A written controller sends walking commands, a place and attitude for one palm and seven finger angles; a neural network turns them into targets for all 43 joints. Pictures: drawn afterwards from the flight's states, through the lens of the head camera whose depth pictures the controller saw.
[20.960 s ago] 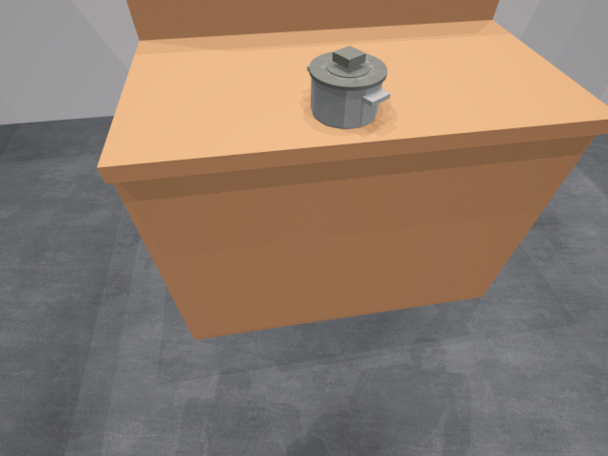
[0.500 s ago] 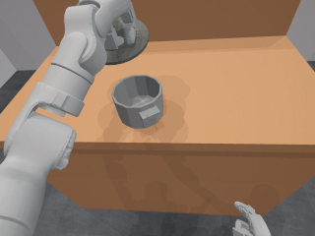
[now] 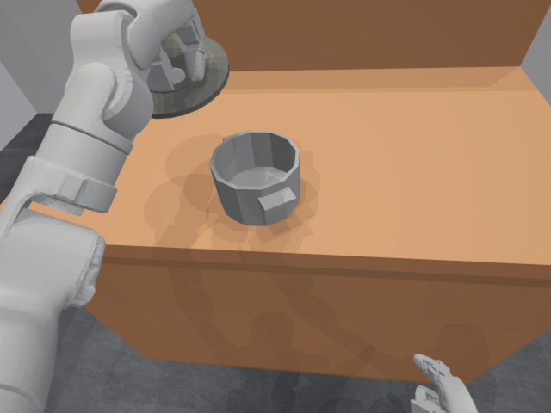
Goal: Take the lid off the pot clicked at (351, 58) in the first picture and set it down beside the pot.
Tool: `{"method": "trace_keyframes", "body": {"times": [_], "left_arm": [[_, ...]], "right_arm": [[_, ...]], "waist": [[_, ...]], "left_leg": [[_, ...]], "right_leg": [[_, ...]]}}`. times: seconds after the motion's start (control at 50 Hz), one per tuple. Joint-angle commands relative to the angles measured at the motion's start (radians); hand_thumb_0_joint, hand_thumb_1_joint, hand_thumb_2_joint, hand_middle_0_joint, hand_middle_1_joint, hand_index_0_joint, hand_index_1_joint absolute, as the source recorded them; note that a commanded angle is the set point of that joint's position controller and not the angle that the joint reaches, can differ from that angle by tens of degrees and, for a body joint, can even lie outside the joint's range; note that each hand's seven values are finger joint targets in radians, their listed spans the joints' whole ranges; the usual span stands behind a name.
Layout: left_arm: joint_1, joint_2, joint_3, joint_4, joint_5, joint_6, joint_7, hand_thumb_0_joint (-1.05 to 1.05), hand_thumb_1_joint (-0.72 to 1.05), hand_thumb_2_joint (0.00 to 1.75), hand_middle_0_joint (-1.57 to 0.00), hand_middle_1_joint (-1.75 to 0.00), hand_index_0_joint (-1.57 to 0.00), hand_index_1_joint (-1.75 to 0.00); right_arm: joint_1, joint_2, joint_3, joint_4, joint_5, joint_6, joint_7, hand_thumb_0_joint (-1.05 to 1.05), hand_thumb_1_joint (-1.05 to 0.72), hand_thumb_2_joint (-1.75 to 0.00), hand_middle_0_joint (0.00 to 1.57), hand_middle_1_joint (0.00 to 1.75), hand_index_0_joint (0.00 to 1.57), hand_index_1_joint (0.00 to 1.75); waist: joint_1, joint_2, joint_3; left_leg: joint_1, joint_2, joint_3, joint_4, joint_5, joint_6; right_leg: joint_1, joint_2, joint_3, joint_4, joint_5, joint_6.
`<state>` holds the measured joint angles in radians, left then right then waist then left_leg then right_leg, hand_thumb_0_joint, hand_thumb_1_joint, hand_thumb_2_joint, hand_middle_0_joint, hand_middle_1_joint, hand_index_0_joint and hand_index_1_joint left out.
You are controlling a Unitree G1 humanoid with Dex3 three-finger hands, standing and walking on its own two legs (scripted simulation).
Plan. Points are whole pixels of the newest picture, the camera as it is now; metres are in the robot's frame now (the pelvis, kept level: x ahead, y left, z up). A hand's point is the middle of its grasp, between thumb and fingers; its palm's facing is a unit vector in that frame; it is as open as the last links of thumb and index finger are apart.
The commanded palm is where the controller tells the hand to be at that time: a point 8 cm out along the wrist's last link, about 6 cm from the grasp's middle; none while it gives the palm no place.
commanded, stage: move the lid sideways beside the pot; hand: left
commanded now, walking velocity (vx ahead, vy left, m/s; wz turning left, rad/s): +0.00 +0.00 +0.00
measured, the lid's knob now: (164, 56) +0.48 +0.15 +0.29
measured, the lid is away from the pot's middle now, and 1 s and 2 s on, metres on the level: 0.10 0.21 0.24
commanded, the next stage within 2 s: lower the lid onto the table in 1.40 s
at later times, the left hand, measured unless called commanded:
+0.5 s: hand (134, 63) +0.44 +0.17 +0.30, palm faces -0.06 -0.01 -1.00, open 4.2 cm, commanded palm +0.42 +0.19 +0.37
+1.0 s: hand (87, 67) +0.45 +0.23 +0.29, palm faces -0.10 -0.03 -0.99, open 4.1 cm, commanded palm +0.43 +0.25 +0.37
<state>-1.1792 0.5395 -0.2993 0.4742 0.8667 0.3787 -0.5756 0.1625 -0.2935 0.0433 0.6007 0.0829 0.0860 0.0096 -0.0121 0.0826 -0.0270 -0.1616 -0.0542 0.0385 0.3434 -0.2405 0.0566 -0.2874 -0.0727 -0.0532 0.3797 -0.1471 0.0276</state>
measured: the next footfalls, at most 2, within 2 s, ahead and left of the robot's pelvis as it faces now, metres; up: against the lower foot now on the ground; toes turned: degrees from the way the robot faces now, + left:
none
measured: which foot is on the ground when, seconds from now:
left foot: down 0.00-1.00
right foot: down 0.00-1.00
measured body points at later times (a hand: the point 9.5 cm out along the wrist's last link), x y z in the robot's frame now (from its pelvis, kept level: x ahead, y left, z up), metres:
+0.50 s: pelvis +0.00 +0.00 +0.00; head +0.02 -0.04 +0.45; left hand +0.44 +0.17 +0.36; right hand +0.16 -0.24 -0.12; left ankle -0.04 +0.08 -0.74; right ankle +0.03 -0.14 -0.74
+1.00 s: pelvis +0.00 -0.01 +0.00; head +0.03 -0.04 +0.45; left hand +0.45 +0.23 +0.35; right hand +0.12 -0.27 -0.12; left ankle -0.04 +0.08 -0.74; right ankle +0.03 -0.14 -0.74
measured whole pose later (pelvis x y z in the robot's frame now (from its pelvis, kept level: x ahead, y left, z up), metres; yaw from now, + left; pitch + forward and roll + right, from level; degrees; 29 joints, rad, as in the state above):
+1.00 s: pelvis +0.00 -0.01 +0.00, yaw +0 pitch +4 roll +0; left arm -1.16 0.77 -0.16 0.61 0.92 0.26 -0.62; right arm 0.22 -0.32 0.03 0.59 0.10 0.14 -0.02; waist -0.04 0.07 0.01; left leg -0.19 -0.03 0.03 0.36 -0.24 0.04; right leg -0.29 -0.05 -0.06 0.35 -0.13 0.01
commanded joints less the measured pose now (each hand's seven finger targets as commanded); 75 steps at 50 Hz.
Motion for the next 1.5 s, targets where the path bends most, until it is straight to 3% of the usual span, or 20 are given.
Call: {"method": "trace_keyframes", "body": {"times": [0.0,0.04,0.08,0.1,0.14,0.16,0.28,0.34,0.48,0.54,0.66,0.74,0.82,0.9,0.98,1.02,1.14,1.36,1.42,1.48], "left_arm": [[-0.628,0.267,0.172,-0.180,0.054,0.007,0.057,0.00,0.52,1.21,-0.80,-0.80,-1.24,-0.99],[-0.628,0.335,0.221,-0.229,0.052,-0.002,0.061,0.00,0.52,1.21,-0.80,-0.80,-1.24,-0.99],[-0.635,0.261,0.155,-0.173,0.059,0.004,0.052,0.00,0.52,1.21,-0.80,-0.80,-1.24,-0.99],[-0.611,0.303,0.190,-0.154,0.060,0.008,0.051,0.00,0.52,1.21,-0.80,-0.80,-1.24,-0.99],[-0.646,0.363,0.228,-0.270,0.052,-0.013,0.055,0.00,0.52,1.21,-0.80,-0.80,-1.24,-0.99],[-0.664,0.324,0.200,-0.286,0.055,-0.015,0.049,0.00,0.52,1.21,-0.80,-0.80,-1.24,-0.99],[-0.632,0.280,0.155,-0.209,0.048,-0.009,0.039,0.00,0.52,1.21,-0.80,-0.80,-1.24,-0.99],[-0.640,0.360,0.218,-0.251,0.051,-0.021,0.047,0.00,0.52,1.21,-0.80,-0.80,-1.24,-0.99],[-0.607,0.372,0.208,-0.085,0.073,-0.019,0.038,0.00,0.52,1.21,-0.80,-0.80,-1.24,-0.99],[-0.644,0.437,0.254,-0.198,0.071,-0.046,0.043,0.00,0.52,1.21,-0.80,-0.80,-1.24,-0.99],[-0.586,0.451,0.254,-0.068,0.087,-0.049,0.025,0.00,0.52,1.21,-0.80,-0.80,-1.24,-0.99],[-0.616,0.500,0.274,-0.148,0.079,-0.076,0.028,0.00,0.52,1.21,-0.80,-0.80,-1.24,-0.99],[-0.541,0.514,0.265,0.001,0.071,-0.085,0.022,0.00,0.52,1.21,-0.80,-0.80,-1.24,-0.99],[-0.650,0.563,0.305,-0.129,0.084,-0.117,0.027,0.00,0.52,1.21,-0.80,-0.80,-1.24,-0.99],[-0.569,0.556,0.288,0.012,0.092,-0.115,0.015,0.00,0.52,1.21,-0.80,-0.80,-1.24,-0.99],[-0.551,0.512,0.249,-0.019,0.063,-0.125,0.017,0.00,0.52,1.21,-0.80,-0.80,-1.24,-0.99],[-0.613,0.639,0.343,-0.113,0.091,-0.151,0.025,0.00,0.52,1.21,-0.80,-0.80,-1.24,-0.99],[-0.558,0.593,0.316,-0.080,0.088,-0.142,0.009,0.00,0.52,1.21,-0.80,-0.80,-1.24,-0.99],[-0.546,0.540,0.280,-0.187,0.047,-0.149,0.014,0.00,0.52,1.21,-0.80,-0.80,-1.24,-0.99],[-0.531,0.587,0.344,-0.165,0.070,-0.139,0.010,0.00,0.52,1.21,-0.80,-0.80,-1.24,-0.99]], "right_arm": [[-0.092,-0.112,-0.039,-0.144,0.000,-0.040,-0.006,0.00,-0.90,-0.90,0.20,0.30,0.20,0.30],[-0.093,-0.119,-0.040,-0.152,-0.002,-0.037,-0.003,0.00,-0.90,-0.90,0.20,0.30,0.20,0.30],[-0.099,-0.110,-0.037,-0.148,0.001,-0.033,-0.006,0.00,-0.90,-0.90,0.20,0.30,0.20,0.30],[-0.091,-0.118,-0.040,-0.145,0.003,-0.029,-0.008,0.00,-0.90,-0.90,0.20,0.30,0.20,0.30],[-0.099,-0.120,-0.039,-0.164,0.000,-0.033,-0.005,0.00,-0.90,-0.90,0.20,0.30,0.20,0.30],[-0.119,-0.111,-0.038,-0.172,-0.001,-0.036,-0.006,0.00,-0.90,-0.90,0.20,0.30,0.20,0.30],[-0.104,-0.115,-0.037,-0.152,0.008,-0.029,-0.008,0.00,-0.90,-0.90,0.20,0.30,0.20,0.30],[-0.087,-0.123,-0.039,-0.152,0.000,-0.032,-0.007,0.00,-0.90,-0.90,0.20,0.30,0.20,0.30],[-0.075,-0.130,-0.037,-0.137,0.006,-0.010,-0.017,0.00,-0.90,-0.90,0.20,0.30,0.20,0.30],[-0.080,-0.129,-0.038,-0.162,0.003,-0.015,-0.015,0.00,-0.90,-0.90,0.20,0.30,0.20,0.30],[-0.054,-0.141,-0.044,-0.154,0.009,0.008,-0.022,0.00,-0.90,-0.90,0.20,0.30,0.20,0.30],[-0.044,-0.141,-0.045,-0.160,0.011,0.007,-0.024,0.00,-0.90,-0.90,0.20,0.30,0.20,0.30],[-0.017,-0.165,-0.051,-0.137,0.015,0.019,-0.036,0.00,-0.90,-0.90,0.20,0.30,0.20,0.30],[-0.024,-0.142,-0.048,-0.153,0.011,0.006,-0.043,0.00,-0.90,-0.90,0.20,0.30,0.20,0.30],[0.002,-0.154,-0.048,-0.130,0.016,0.024,-0.044,0.00,-0.90,-0.90,0.20,0.30,0.20,0.30],[0.004,-0.165,-0.057,-0.131,0.019,0.022,-0.038,0.00,-0.90,-0.90,0.20,0.30,0.20,0.30],[0.018,-0.157,-0.052,-0.139,0.010,0.023,-0.040,0.00,-0.90,-0.90,0.20,0.30,0.20,0.30],[0.014,-0.160,-0.056,-0.137,0.011,0.042,-0.030,0.00,-0.90,-0.90,0.20,0.30,0.20,0.30],[0.003,-0.161,-0.060,-0.145,0.013,0.027,-0.023,0.00,-0.90,-0.90,0.20,0.30,0.20,0.30],[0.004,-0.150,-0.055,-0.137,0.004,0.024,-0.020,0.00,-0.90,-0.90,0.20,0.30,0.20,0.30]], "waist": [[-0.006,-0.106,-0.440],[0.006,-0.091,-0.484],[-0.014,-0.090,-0.425],[-0.007,-0.104,-0.416],[0.007,-0.068,-0.503],[-0.001,-0.049,-0.506],[-0.014,-0.064,-0.415],[0.000,-0.054,-0.473],[-0.014,-0.104,-0.377],[0.003,-0.058,-0.482],[-0.014,-0.105,-0.382],[-0.011,-0.052,-0.448],[-0.029,-0.066,-0.364],[-0.020,-0.004,-0.474],[-0.033,-0.056,-0.371],[-0.040,-0.008,-0.384],[-0.022,0.011,-0.482],[-0.037,0.004,-0.418],[-0.036,0.073,-0.464],[-0.024,0.058,-0.447]], "left_leg": [[0.094,0.026,-0.068,0.010,0.504,-0.005],[0.103,0.026,-0.067,0.007,0.529,-0.007],[0.092,0.025,-0.065,0.011,0.480,-0.004],[0.082,0.027,-0.062,0.007,0.455,-0.003],[0.111,0.024,-0.069,0.004,0.509,-0.007],[0.125,0.023,-0.071,0.022,0.540,-0.002],[0.108,0.024,-0.072,0.008,0.460,-0.005],[0.117,0.025,-0.076,0.008,0.489,-0.009],[0.045,0.024,-0.056,-0.006,0.358,-0.002],[0.073,0.021,-0.060,-0.001,0.431,-0.001],[0.021,0.020,-0.044,0.004,0.363,0.008],[0.049,0.016,-0.044,0.001,0.382,0.009],[0.016,0.016,-0.037,0.001,0.307,0.010],[0.074,0.012,-0.050,0.016,0.423,0.018],[0.024,0.017,-0.042,0.003,0.360,0.014],[0.060,0.020,-0.048,0.014,0.385,0.011],[0.099,0.021,-0.061,0.020,0.510,0.015],[0.117,0.030,-0.072,0.040,0.555,0.015],[0.203,0.038,-0.098,0.057,0.688,0.005],[0.186,0.037,-0.104,0.055,0.717,0.001]], "right_leg": [[0.235,0.053,0.009,0.033,0.316,-0.082],[0.265,0.054,0.017,0.033,0.327,-0.079],[0.218,0.054,0.008,0.028,0.293,-0.081],[0.219,0.055,0.008,0.025,0.281,-0.081],[0.265,0.054,0.018,0.033,0.303,-0.079],[0.255,0.053,0.016,0.040,0.319,-0.083],[0.189,0.059,0.002,0.025,0.242,-0.082],[0.229,0.060,0.010,0.027,0.259,-0.081],[0.205,0.057,0.000,0.016,0.213,-0.080],[0.267,0.056,0.017,0.030,0.255,-0.081],[0.242,0.056,0.007,0.009,0.250,-0.077],[0.275,0.058,0.020,0.010,0.261,-0.075],[0.231,0.056,0.011,-0.012,0.222,-0.075],[0.288,0.059,0.019,0.005,0.293,-0.079],[0.249,0.062,0.006,-0.016,0.264,-0.074],[0.220,0.062,0.003,-0.018,0.253,-0.077],[0.281,0.069,0.014,-0.009,0.309,-0.077],[0.212,0.074,-0.004,-0.021,0.290,-0.078],[0.181,0.077,-0.004,-0.016,0.297,-0.078],[0.191,0.080,-0.005,-0.012,0.304,-0.081]]}}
